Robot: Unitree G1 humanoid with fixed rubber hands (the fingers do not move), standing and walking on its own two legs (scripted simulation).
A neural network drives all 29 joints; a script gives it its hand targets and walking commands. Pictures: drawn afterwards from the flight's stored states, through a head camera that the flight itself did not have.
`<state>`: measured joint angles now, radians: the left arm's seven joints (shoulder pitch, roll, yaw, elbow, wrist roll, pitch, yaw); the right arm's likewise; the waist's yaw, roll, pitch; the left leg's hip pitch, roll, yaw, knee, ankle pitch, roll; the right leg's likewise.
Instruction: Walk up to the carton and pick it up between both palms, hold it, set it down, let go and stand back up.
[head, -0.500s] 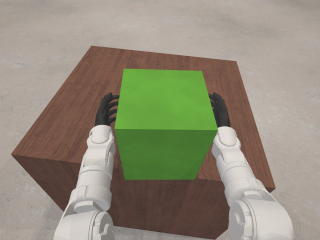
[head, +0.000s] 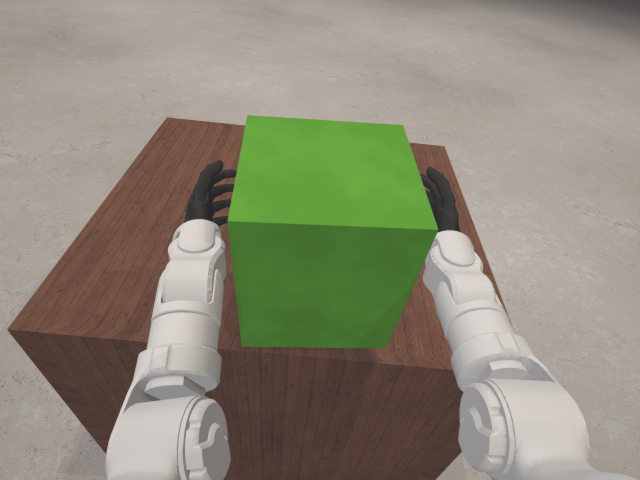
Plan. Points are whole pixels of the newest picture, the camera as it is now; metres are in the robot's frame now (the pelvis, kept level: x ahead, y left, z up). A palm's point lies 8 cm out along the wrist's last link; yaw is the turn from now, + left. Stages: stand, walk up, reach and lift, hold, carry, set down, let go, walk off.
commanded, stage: reach and lift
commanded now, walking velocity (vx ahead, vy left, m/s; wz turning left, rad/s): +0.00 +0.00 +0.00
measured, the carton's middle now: (320, 238) +0.42 +0.01 +0.11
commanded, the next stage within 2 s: hold in 1.70 s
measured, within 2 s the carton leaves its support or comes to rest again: neither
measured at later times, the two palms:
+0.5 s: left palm (205, 195) +0.38 +0.15 +0.20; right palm (463, 210) +0.38 -0.15 +0.20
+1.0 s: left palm (197, 179) +0.38 +0.16 +0.22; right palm (465, 192) +0.38 -0.15 +0.23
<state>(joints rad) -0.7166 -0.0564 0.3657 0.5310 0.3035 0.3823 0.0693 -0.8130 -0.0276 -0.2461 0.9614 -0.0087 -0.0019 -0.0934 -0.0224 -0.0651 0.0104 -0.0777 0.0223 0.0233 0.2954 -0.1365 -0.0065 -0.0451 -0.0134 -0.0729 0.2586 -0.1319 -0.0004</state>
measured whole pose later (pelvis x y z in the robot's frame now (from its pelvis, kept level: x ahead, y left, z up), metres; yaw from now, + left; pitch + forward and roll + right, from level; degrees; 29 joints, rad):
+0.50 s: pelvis -0.01 +0.00 +0.00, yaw +0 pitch -6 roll -1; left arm -0.76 -0.01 0.33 0.41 0.27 0.59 0.07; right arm -0.86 -0.06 -0.13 0.81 0.14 0.23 -0.15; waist -0.08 -0.04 -0.02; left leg -0.08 0.02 0.01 0.33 -0.15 0.00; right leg -0.04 -0.01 -0.07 0.28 -0.14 0.00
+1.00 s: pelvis +0.00 +0.01 +0.00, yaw +1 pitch -6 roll -1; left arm -0.76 0.03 0.30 0.31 0.25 0.71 0.04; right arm -0.88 -0.09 -0.05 0.73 0.26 0.35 -0.21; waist -0.11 -0.04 -0.04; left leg -0.09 0.02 0.00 0.36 -0.17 0.00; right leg -0.02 -0.01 -0.07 0.27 -0.14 0.01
